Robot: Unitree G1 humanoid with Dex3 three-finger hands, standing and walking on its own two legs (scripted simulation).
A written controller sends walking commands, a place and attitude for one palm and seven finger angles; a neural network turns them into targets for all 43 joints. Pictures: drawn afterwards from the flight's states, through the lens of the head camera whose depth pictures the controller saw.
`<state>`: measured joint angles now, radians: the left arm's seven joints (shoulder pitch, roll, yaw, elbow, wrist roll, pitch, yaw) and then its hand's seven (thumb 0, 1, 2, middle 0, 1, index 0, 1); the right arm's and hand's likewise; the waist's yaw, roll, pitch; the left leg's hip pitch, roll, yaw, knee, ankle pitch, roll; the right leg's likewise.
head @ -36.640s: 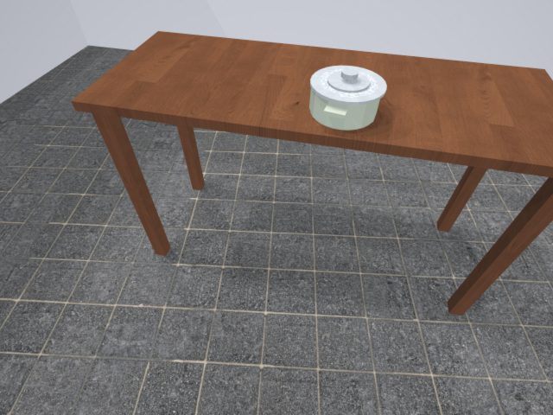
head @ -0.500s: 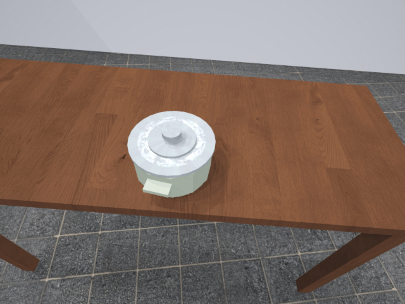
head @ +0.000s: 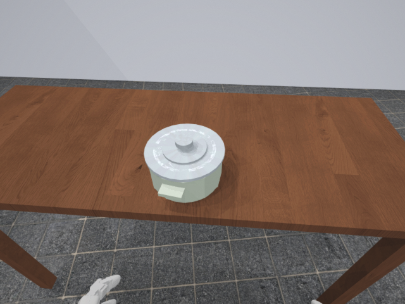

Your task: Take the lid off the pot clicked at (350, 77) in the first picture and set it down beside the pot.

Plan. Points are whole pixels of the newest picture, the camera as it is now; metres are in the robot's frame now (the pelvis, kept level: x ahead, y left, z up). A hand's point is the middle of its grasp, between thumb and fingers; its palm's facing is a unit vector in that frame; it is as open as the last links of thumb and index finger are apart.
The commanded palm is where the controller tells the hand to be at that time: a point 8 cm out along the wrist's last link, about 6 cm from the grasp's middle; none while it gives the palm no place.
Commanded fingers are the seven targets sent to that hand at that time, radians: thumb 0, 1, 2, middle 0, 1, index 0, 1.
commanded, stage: lift the closed hand beside the body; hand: left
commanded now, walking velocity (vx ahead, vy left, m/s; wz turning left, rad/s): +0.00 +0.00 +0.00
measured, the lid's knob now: (184, 141) +0.44 +0.07 +0.10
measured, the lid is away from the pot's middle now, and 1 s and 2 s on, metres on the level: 0.01 0.01 0.01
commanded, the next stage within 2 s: raise the hand higher, near the body in 0.42 s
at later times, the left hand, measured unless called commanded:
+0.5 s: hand out of the picture +0.12 +0.20 +0.03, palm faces +0.26 -0.89 -0.37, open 3.0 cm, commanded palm +0.08 +0.24 +0.07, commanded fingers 0.00 0.90 0.90 -1.30 -1.50 -1.30 -1.50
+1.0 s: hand (75, 265) +0.16 +0.21 +0.09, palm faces +0.31 -0.85 -0.42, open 3.1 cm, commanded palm +0.11 +0.24 +0.12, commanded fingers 0.00 0.90 0.90 -1.30 -1.50 -1.30 -1.50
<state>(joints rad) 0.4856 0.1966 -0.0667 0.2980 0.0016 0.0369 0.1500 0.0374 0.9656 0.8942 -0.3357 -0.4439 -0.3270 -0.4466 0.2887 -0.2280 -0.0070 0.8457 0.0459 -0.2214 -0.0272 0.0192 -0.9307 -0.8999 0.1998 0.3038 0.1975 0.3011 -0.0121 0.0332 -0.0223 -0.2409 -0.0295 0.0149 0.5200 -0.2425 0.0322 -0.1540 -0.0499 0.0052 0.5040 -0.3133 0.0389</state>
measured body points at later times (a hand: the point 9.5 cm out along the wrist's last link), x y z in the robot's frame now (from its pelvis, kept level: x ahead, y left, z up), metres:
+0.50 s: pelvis -0.01 -0.03 +0.00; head -0.02 -0.04 +0.45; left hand +0.10 +0.25 +0.05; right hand +0.17 -0.24 -0.09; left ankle +0.02 +0.10 -0.74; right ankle -0.02 -0.15 -0.74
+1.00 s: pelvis +0.02 -0.03 +0.00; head +0.00 -0.04 +0.45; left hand +0.14 +0.25 +0.12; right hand +0.24 -0.24 -0.06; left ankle +0.03 +0.10 -0.74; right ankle -0.02 -0.15 -0.73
